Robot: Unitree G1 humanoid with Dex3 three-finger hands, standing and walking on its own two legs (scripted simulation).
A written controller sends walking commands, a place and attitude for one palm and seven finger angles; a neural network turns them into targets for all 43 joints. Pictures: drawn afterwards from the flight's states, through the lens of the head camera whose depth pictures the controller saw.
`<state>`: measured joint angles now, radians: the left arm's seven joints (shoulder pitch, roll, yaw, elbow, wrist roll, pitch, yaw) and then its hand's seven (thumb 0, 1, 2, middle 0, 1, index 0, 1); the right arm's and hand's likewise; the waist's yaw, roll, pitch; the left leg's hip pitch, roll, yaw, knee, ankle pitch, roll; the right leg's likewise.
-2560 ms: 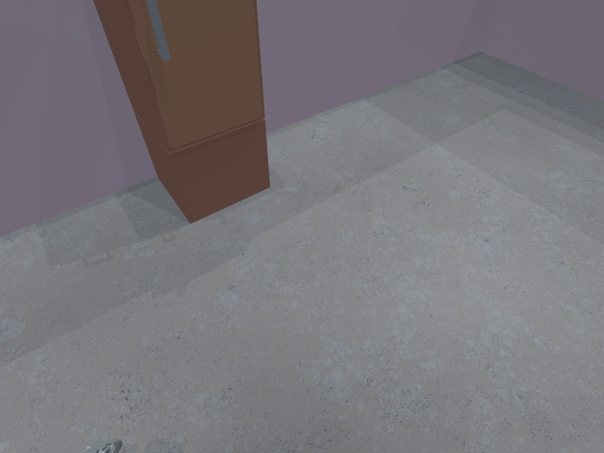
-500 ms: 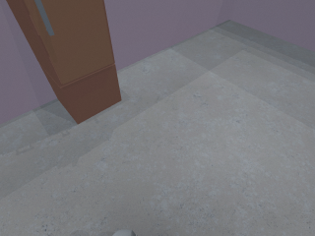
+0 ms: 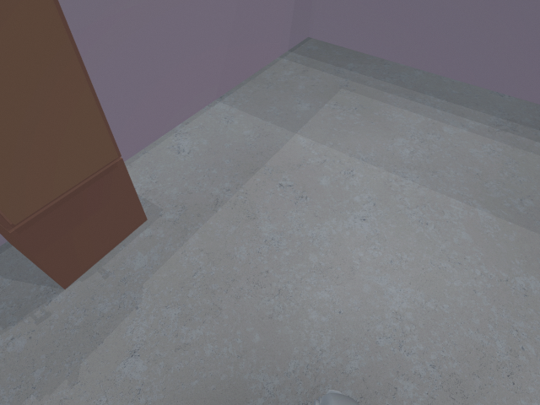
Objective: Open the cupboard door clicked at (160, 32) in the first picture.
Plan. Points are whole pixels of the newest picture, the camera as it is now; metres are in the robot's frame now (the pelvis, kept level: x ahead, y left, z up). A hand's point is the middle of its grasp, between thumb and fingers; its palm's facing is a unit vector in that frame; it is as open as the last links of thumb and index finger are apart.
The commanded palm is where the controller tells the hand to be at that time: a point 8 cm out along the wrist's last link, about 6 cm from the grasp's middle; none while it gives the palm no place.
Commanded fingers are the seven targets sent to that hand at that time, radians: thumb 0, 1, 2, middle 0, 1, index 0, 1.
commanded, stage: walk to a spot facing it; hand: left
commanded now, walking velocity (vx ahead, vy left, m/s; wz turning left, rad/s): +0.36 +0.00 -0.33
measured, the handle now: out of the picture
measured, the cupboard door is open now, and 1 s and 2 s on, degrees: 0 0 0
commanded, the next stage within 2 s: turn to face it in 0.68 s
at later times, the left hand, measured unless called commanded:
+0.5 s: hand (190, 346) +0.26 +0.17 -0.18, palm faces -0.08 -0.98 -0.19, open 7.2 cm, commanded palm none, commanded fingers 0.00 0.90 0.90 -0.20 -0.30 -0.20 -0.30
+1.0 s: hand (250, 215) +0.58 +0.08 -0.17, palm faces -0.27 -0.94 -0.19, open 7.4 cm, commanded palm none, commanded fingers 0.00 0.90 0.90 -0.20 -0.30 -0.20 -0.30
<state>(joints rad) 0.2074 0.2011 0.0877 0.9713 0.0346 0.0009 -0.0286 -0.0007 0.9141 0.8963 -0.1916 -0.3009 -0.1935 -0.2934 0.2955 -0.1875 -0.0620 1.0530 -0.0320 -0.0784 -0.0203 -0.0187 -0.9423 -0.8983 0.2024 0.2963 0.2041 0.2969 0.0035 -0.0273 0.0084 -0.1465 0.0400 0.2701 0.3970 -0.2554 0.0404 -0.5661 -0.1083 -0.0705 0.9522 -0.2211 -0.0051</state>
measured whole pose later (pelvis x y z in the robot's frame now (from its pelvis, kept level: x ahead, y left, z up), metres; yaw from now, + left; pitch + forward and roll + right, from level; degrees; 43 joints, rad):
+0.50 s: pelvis +0.23 -0.02 -0.01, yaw -7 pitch +0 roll -2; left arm 0.30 0.20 0.06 1.08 0.02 -0.05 -0.01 -0.01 0.93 0.90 -0.20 -0.30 -0.20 -0.29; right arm 0.22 -0.18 -0.06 1.02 -0.03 -0.04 0.02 0.01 -0.93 -0.90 0.20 0.30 0.20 0.30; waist 0.00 0.01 0.03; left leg -0.47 0.15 0.12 0.71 -0.26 -0.04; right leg -0.12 -0.01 -0.09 0.45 -0.33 0.00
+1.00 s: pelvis +0.42 -0.05 -0.02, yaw -14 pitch -1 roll +1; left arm 0.09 0.15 0.04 1.00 0.03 -0.05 0.00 0.00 0.91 0.90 -0.19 -0.30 -0.20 -0.29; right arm 0.41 -0.11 -0.03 1.15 -0.02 -0.03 -0.02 0.00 -0.91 -0.90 0.20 0.30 0.20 0.30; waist -0.06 0.01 0.08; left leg -0.13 0.13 0.23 0.66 -0.47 -0.04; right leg -0.39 -0.08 -0.16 0.59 -0.17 -0.02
